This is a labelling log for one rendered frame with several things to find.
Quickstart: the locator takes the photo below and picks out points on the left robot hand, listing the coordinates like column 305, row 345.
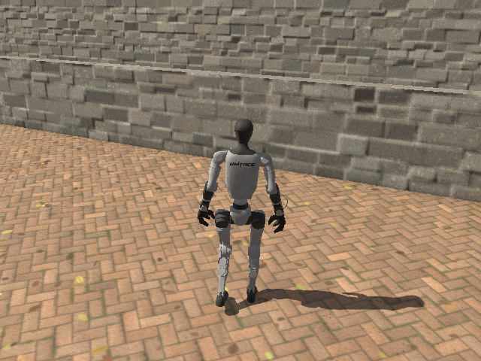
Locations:
column 205, row 214

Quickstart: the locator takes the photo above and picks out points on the right robot hand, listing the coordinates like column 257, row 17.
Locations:
column 280, row 221

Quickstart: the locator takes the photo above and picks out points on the left robot upper arm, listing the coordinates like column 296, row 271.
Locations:
column 218, row 158

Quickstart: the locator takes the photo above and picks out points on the right robot forearm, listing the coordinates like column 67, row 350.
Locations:
column 276, row 202

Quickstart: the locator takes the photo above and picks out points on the left robot forearm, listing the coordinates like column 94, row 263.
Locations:
column 206, row 198

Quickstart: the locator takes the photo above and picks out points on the robot torso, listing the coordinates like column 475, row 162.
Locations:
column 241, row 177

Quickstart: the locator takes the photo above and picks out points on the right robot upper arm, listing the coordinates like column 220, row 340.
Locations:
column 266, row 160

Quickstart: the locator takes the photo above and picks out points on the right robot foot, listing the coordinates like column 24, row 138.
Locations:
column 251, row 297

